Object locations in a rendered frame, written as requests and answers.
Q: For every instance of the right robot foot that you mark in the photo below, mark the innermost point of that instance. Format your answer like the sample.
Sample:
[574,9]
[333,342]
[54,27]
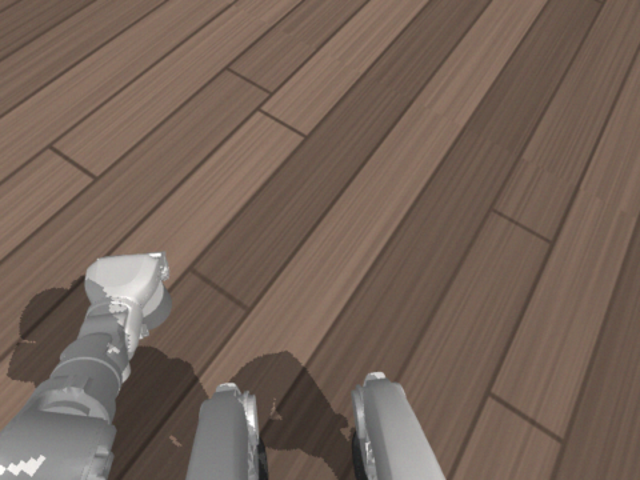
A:
[359,470]

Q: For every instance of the left robot arm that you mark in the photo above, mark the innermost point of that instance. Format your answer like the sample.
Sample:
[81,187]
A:
[64,431]

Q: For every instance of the left robot hand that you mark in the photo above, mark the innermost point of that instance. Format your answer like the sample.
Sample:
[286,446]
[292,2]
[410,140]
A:
[134,277]

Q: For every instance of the tin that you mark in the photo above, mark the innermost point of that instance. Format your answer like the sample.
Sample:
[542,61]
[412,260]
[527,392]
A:
[158,308]

